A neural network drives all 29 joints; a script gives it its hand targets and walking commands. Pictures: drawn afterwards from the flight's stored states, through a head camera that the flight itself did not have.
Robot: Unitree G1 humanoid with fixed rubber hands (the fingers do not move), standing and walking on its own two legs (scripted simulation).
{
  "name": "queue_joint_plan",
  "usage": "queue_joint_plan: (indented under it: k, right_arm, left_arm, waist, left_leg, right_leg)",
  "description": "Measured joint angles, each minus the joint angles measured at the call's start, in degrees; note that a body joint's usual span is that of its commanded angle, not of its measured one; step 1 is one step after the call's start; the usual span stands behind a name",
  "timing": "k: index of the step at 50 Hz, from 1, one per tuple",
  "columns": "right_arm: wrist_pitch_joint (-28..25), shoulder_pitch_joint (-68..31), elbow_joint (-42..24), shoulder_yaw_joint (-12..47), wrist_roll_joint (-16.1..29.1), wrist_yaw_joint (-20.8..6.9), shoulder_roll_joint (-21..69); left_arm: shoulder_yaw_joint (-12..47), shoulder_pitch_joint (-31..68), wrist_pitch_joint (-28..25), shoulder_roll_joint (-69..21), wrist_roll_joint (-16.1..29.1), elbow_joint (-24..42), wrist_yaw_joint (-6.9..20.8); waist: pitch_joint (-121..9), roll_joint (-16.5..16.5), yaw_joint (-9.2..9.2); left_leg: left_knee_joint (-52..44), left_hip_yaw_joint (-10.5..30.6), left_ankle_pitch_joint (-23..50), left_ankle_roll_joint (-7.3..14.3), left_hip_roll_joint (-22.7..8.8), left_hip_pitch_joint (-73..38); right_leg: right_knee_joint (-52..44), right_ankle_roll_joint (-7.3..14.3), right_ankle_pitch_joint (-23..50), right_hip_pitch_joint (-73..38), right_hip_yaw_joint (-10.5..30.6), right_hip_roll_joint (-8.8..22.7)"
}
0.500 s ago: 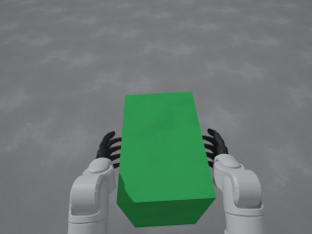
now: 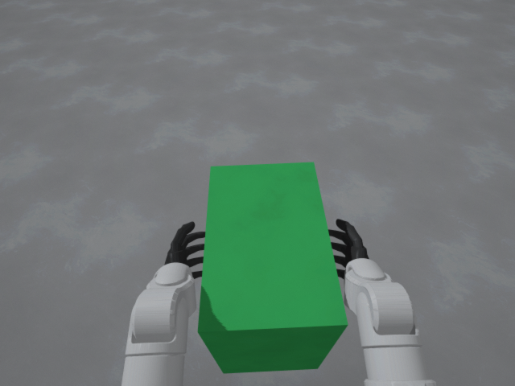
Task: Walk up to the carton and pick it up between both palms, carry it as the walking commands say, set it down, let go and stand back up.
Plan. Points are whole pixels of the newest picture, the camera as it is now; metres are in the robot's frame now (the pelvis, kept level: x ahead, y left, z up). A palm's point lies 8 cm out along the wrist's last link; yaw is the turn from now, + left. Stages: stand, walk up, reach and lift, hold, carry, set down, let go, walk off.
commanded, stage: carry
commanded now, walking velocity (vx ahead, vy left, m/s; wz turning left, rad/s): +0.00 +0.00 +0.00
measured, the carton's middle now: (266, 272) +0.32 +0.00 -0.02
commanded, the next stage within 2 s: hold in 1.78 s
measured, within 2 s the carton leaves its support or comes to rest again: neither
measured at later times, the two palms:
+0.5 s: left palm (170, 291) +0.25 +0.14 +0.05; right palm (352, 284) +0.25 -0.12 +0.05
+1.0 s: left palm (169, 296) +0.24 +0.14 +0.05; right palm (351, 288) +0.25 -0.12 +0.05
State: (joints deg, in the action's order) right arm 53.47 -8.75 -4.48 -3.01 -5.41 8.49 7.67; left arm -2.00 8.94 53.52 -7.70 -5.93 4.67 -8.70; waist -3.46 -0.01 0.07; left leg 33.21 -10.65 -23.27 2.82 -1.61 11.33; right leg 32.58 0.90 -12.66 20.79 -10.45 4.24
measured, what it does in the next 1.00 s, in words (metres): stands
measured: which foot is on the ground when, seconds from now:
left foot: down 0.00-1.00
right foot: down 0.00-1.00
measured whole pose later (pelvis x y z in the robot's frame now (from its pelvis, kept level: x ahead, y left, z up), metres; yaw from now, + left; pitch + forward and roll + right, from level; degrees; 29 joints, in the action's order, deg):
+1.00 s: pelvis -0.03 +0.01 +0.00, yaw +0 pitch +0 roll -1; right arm 49.5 -9.7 1.5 -3.7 -7.1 7.6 7.8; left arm -2.7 8.9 48.7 -7.7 -6.5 -1.3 -8.3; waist -2.7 0.4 0.6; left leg 33.3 -11.0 -20.8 3.8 -1.1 12.9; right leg 29.9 0.6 -8.5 21.0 -10.0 4.7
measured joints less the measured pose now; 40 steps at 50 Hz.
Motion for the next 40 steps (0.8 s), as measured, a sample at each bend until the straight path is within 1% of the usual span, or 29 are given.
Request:
queue_joint_plan:
  k: [13, 21, 40]
  right_arm:
    - [-0.3, -0.1, 1.7, 0.0, -0.5, -0.2, 0.0]
    - [-1.1, -0.7, 3.7, -0.5, -1.4, -0.8, 0.1]
    - [-3.2, -0.9, 4.8, -0.5, -1.6, -0.9, 0.1]
  left_arm:
    - [-0.2, -0.2, -0.3, 0.0, -0.3, -1.5, 0.2]
    - [-0.4, 0.2, -1.6, 0.0, -0.8, -3.7, 0.4]
    - [-0.6, 0.0, -3.9, 0.0, -0.6, -4.7, 0.4]
  waist:
    - [-0.8, -0.2, 0.14]
    - [-0.6, -0.1, 0.23]
    - [0.8, 0.3, 0.62]
  left_leg:
    - [-0.8, -0.4, 1.9, 0.7, 0.8, 1.0]
    - [-0.9, -0.5, 2.5, 1.0, 1.1, 1.4]
    - [0.0, -0.5, 2.5, 1.2, 0.7, 1.6]
  right_leg:
    - [-1.4, -0.2, 2.3, 0.8, 0.4, 0.6]
    - [-1.9, -0.4, 3.2, 0.9, 0.5, 0.9]
    - [-2.5, -0.4, 4.1, 0.5, 0.5, 0.7]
